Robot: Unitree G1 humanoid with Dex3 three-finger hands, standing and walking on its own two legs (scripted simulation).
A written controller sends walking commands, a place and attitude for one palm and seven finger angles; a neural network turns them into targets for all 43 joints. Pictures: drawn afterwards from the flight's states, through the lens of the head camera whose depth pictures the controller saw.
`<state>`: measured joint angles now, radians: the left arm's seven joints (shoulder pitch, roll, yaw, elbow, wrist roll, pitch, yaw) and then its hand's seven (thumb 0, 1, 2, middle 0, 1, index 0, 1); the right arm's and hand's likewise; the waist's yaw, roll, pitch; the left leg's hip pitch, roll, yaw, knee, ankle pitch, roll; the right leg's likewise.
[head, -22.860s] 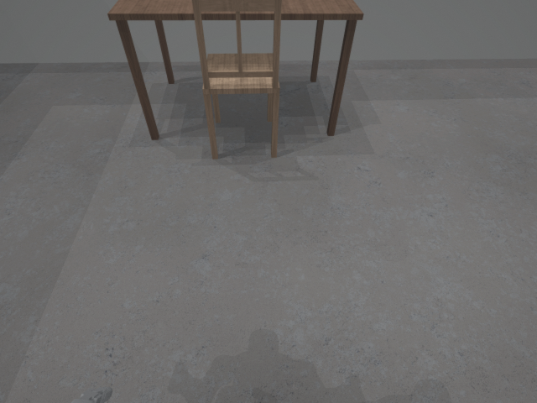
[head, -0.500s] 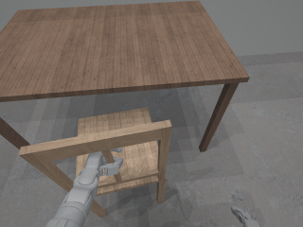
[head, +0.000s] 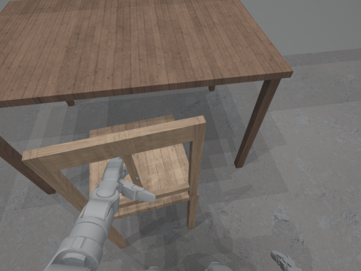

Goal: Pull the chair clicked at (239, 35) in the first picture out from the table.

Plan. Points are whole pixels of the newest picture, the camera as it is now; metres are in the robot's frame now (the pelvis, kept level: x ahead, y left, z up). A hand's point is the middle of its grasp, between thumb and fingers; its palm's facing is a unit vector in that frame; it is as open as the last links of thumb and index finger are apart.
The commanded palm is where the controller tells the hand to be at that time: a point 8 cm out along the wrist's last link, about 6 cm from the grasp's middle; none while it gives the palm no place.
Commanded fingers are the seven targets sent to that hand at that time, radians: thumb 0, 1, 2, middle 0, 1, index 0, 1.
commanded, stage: open the thumb and straighten the fingers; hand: left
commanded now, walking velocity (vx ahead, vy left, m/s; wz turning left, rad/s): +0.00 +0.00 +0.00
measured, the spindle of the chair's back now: (135, 177) +0.37 +0.12 -0.07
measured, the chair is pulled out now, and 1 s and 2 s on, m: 0.13 0.13 0.13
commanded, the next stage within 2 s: draw the fingers out of the gap in 0.08 s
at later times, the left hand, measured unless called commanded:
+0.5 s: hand (134, 199) +0.30 +0.11 -0.05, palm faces -0.06 -0.99 -0.15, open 17.5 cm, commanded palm +0.28 +0.17 -0.02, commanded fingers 0.00 -0.55 0.20 0.00 0.00 0.00 0.00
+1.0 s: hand (133, 234) +0.22 +0.11 -0.04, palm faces -0.05 -0.99 -0.16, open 17.5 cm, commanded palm +0.19 +0.15 -0.02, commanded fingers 0.00 -0.55 0.20 0.00 0.00 0.00 0.00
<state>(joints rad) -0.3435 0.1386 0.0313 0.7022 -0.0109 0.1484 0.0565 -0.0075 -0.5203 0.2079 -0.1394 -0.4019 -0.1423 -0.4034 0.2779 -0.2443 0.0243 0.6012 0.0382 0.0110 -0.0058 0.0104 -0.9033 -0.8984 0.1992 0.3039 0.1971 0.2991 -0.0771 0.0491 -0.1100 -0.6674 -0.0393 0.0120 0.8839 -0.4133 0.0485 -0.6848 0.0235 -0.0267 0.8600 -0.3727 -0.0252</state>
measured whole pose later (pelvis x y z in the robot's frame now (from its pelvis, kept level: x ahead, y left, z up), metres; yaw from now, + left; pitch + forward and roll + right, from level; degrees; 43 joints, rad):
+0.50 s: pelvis +0.02 -0.01 +0.00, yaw +0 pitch +12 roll -1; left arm -0.04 0.14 -0.04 0.41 -0.03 0.15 0.04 -0.01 -0.54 0.20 -0.01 0.00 -0.01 0.00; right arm 0.28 -0.27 0.00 0.56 0.04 -0.01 0.00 0.01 -0.90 -0.90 0.20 0.30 0.20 0.30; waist -0.06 0.04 -0.13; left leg -0.66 -0.03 0.00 0.90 -0.44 0.04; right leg -0.68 0.03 -0.04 0.87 -0.40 -0.03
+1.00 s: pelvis +0.02 -0.02 -0.01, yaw +2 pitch +11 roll -1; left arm 0.39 0.16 -0.14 -0.06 0.00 0.24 0.05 -0.01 -0.54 0.20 -0.01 0.00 -0.01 0.00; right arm 0.25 -0.24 0.04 0.43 0.02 -0.04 -0.03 0.01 -0.90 -0.90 0.20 0.30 0.20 0.30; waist -0.04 0.05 -0.16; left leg -0.67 -0.04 -0.04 0.96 -0.48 0.03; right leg -0.66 0.03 -0.08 0.92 -0.45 -0.05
